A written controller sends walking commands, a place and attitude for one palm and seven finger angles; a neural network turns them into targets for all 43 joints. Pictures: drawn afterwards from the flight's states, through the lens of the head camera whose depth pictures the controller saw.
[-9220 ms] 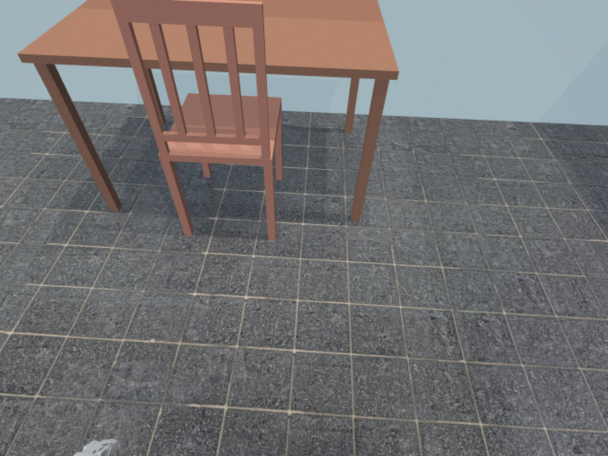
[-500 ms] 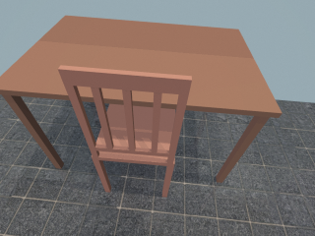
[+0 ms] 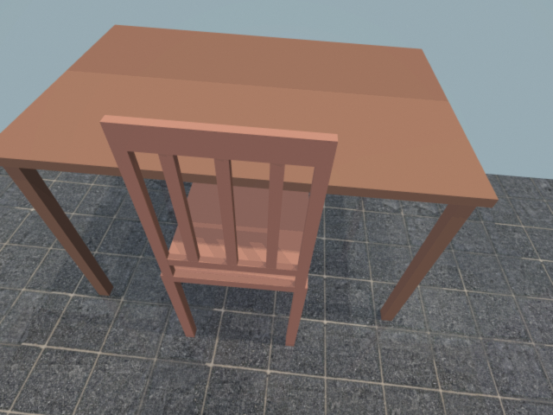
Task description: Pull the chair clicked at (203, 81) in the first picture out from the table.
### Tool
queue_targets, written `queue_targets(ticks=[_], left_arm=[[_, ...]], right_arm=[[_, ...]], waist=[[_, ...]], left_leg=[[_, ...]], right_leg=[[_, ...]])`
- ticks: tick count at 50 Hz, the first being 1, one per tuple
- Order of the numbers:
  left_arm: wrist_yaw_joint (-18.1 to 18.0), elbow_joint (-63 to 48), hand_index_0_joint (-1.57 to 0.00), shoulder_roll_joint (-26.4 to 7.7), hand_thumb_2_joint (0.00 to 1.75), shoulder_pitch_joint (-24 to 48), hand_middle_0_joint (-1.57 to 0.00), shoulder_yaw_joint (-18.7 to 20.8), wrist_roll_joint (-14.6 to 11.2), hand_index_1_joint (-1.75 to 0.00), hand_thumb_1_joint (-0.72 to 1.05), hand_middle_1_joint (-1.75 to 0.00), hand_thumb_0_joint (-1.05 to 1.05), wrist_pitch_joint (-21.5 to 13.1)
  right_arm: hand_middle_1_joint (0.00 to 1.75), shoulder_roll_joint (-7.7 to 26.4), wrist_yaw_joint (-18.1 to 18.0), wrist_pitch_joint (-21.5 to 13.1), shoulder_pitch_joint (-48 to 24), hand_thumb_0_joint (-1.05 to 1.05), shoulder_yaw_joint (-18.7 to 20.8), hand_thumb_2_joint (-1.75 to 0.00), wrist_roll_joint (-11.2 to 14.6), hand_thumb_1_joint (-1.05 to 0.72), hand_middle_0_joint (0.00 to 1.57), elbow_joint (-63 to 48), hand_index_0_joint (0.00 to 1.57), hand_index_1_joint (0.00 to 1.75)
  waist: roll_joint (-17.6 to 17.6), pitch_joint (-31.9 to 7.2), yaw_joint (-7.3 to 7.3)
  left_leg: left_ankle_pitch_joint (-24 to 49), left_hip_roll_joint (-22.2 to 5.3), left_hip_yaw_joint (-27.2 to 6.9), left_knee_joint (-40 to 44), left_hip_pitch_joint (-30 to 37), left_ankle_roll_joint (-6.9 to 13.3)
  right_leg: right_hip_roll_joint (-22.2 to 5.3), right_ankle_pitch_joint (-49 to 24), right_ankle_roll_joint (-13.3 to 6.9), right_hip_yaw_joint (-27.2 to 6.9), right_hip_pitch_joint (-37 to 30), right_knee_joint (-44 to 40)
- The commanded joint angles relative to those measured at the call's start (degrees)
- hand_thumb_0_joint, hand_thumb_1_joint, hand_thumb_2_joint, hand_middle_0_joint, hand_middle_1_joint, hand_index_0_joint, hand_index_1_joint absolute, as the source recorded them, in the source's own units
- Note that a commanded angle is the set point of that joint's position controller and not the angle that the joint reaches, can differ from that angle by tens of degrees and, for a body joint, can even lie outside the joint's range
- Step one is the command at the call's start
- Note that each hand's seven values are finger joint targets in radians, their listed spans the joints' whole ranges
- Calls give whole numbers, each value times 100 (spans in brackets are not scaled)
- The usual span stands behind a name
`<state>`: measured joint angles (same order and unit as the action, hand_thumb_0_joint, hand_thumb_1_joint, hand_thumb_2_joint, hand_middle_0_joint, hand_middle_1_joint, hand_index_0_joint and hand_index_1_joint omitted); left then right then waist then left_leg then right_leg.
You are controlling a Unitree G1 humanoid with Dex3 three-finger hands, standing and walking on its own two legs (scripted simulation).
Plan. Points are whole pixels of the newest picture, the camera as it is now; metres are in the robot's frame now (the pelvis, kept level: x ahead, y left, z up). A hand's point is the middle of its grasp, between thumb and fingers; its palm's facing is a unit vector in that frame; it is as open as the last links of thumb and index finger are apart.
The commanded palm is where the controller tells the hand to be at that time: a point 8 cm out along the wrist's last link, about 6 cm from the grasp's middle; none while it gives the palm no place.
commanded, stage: look again from close up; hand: left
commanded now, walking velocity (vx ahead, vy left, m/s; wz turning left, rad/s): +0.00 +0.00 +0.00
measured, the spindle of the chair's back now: (228, 218) +0.50 +0.13 -0.08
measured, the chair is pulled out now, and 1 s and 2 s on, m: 0.00 0.00 0.00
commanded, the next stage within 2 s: shuffle to correct the standing spot in 0.24 s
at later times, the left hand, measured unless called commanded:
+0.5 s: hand out of the picture -0.03 +0.15 -0.18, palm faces +0.04 -0.99 -0.14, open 7.4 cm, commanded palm none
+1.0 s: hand out of the picture +0.01 +0.11 -0.18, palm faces +0.09 -0.98 -0.15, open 7.4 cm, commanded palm none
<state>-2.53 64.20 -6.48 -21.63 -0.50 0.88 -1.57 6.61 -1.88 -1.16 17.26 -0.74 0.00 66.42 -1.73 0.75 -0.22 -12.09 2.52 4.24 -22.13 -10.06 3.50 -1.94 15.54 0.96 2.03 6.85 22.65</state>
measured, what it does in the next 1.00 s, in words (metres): shifts its weight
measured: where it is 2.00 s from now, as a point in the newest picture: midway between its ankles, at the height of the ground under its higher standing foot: outside the picture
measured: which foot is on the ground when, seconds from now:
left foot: down 0.00-1.00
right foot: down 0.00-1.00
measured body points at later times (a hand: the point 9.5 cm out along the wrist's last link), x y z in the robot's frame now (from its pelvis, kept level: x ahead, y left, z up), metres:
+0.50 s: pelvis +0.01 +0.00 +0.00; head +0.01 +0.01 +0.45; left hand -0.03 +0.20 -0.17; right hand -0.01 -0.21 -0.16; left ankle +0.00 +0.08 -0.74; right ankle -0.04 -0.13 -0.74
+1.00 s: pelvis +0.05 -0.04 -0.01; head +0.07 -0.03 +0.44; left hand +0.00 +0.16 -0.17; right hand +0.06 -0.27 -0.16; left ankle +0.00 +0.08 -0.74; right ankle -0.04 -0.13 -0.74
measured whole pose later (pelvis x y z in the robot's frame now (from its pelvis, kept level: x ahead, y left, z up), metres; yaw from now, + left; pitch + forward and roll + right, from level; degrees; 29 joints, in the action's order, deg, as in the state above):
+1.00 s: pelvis +0.05 -0.04 -0.01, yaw +0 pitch +1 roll +1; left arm -3.3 62.5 -5.0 -21.4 0.8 1.1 -1.4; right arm 8.5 -3.5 0.1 14.5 1.5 0.0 63.1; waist -1.3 0.9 -1.3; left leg -17.6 -0.1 3.2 -28.2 -10.5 0.3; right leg 0.3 20.3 -1.8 3.2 8.1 30.4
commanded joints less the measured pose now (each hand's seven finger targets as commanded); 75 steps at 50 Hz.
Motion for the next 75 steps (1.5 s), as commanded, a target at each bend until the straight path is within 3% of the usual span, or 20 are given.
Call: queue_targets(ticks=[1,17,24,29,33,36,38,41,45,51,52,53,54,56,58,60,62,65,68,75], left_arm=[[-14,-63,-20,-413,90,-677,-20,39,-8,-30,90,-30,0,-14],[-24,-34,-20,-432,90,-650,-20,58,-12,-30,90,-30,0,-10],[71,-30,-20,-337,90,-582,-20,101,63,-30,90,-30,0,86],[105,-26,-20,-264,90,-700,-20,133,77,-30,90,-30,0,57],[61,81,-20,-273,90,-967,-20,180,32,-30,90,-30,0,-45],[-47,210,-20,-490,90,-1269,-20,199,-9,-30,90,-30,0,-149],[-98,176,-20,-508,90,-1192,-20,155,-35,-30,90,-30,0,-173],[-142,21,-20,-689,90,-1038,-20,196,-41,-30,90,-30,0,-120],[-151,-217,-20,-736,90,-758,-20,280,-3,-30,90,-30,0,-21],[-116,-360,-20,-634,90,-506,-20,242,27,-30,90,-30,0,26],[-273,-293,-20,-878,90,-745,-20,263,99,-30,90,-30,0,-145],[-219,-610,-20,-1093,90,-703,-20,321,110,-30,90,-30,0,-186],[-205,-701,-20,-1155,90,-503,-20,337,121,-30,90,-30,0,-236],[-165,-931,-20,-1036,90,-297,-20,282,100,-30,90,-30,0,-234],[-144,-1096,-20,-1126,90,92,-20,242,7,-30,90,-30,0,-142],[-125,-1207,-20,-896,90,48,-20,233,-29,-30,90,-30,0,18],[-88,-1095,-20,-812,90,-8,-20,152,33,-30,90,-30,0,151],[-20,-1053,-20,-961,90,51,-20,128,46,-30,90,-30,0,153],[15,-1116,-20,-1032,90,158,-20,144,41,-30,90,-30,0,171],[43,-999,-20,-1033,90,-8,-20,120,43,-30,90,-30,0,111]], right_arm=[[30,541,-16,-80,363,0,58,-90,-6,-90,20,-154,20,30],[30,532,-38,-98,418,0,48,-90,-9,-90,20,-140,20,30],[30,648,-44,-23,566,0,169,-90,-36,-90,20,-41,20,30],[30,626,-63,-57,657,0,233,-90,-52,-90,20,-70,20,30],[30,464,-89,-144,606,0,204,-90,-53,-90,20,-84,20,30],[30,208,-111,-139,390,0,90,-90,-42,-90,20,-127,20,30],[30,193,-143,-88,405,0,67,-90,-9,-90,20,-103,20,30],[30,321,-168,-1,425,0,120,-90,30,-90,20,-153,20,30],[30,517,-180,72,381,0,237,-90,1,-90,20,-317,20,30],[30,582,-112,78,141,0,233,-90,-10,-90,20,-571,20,30],[30,869,-39,36,-626,0,300,-90,11,-90,20,-1140,20,30],[30,524,54,41,-463,0,273,-90,-20,-90,20,-1429,20,30],[30,591,85,70,-439,0,312,-90,-72,-90,20,-1454,20,30],[30,587,90,27,-493,0,268,-90,-22,-90,20,-1558,20,30],[30,644,79,27,37,0,270,-90,-52,-90,20,-1372,20,30],[30,1017,48,46,5,0,279,-90,-104,-90,20,-1384,20,30],[30,1026,45,64,-501,0,215,-90,-91,-90,20,-1525,20,30],[30,1047,101,88,-568,0,212,-90,-95,-90,20,-1581,20,30],[30,1158,135,91,-396,0,249,-90,-114,-90,20,-1489,20,30],[30,1137,132,13,-286,0,215,-90,-76,-90,20,-1271,20,30]], waist=[[184,473,-29],[176,438,-25],[401,904,39],[365,787,3],[-5,337,-48],[-725,177,-111],[-492,67,-61],[-153,-3,-22],[262,20,-16],[114,-6,-52],[-234,402,-211],[-914,158,-114],[-942,-361,-35],[-432,-724,52],[26,-802,335],[634,-398,89],[1062,562,-121],[373,820,-83],[533,612,-18],[289,185,-59]], left_leg=[[638,-753,-813,480,72,-89],[975,-759,-813,431,153,-84],[-1723,-1131,-1354,1078,-304,124],[-1355,-1250,-1478,818,-311,304],[736,-886,-777,-277,-242,148],[391,-476,-214,-865,-820,-187],[277,-468,-189,-762,-647,-253],[1022,-487,-152,-591,-298,-273],[2558,-729,-289,-752,316,-216],[2208,-868,-634,-440,418,-137],[1985,-761,-197,-2021,-288,-308],[-733,-321,-325,-2313,-1351,-196],[-1140,-359,-250,-2361,-1617,-172],[-1156,-263,-216,-1819,-1289,-181],[437,-234,-216,-628,-13,-145],[2035,-1122,-1110,-657,-23,270],[868,-1201,-1588,-52,-939,432],[-999,-842,-1450,262,-1201,180],[-1982,-887,-1568,755,-1032,119],[-1488,-853,-1516,831,-676,113]], right_leg=[[-442,-721,-245,-397,537,-345],[-444,-839,-240,-377,454,-320],[-130,493,-259,21,918,270],[-95,327,-308,38,988,431],[-304,-899,-444,-273,345,233],[-888,-4778,-468,-712,-591,247],[-936,-6369,-305,-635,-709,438],[-883,-6524,-195,-564,-555,675],[-741,-4636,-365,-542,239,757],[-608,-2575,-385,-546,463,368],[-745,-5296,68,-959,700,-37],[-1139,-6691,-150,-1264,-331,337],[-1342,-7381,-375,-1130,-920,566],[-1196,-6695,-847,-941,-1019,888],[-780,-4885,-667,-626,-239,1390],[-170,-1326,-344,-245,511,1220],[77,741,-272,-107,600,823],[-64,684,-380,-385,701,322],[-40,892,-327,-292,814,399],[-163,537,-303,-374,616,188]])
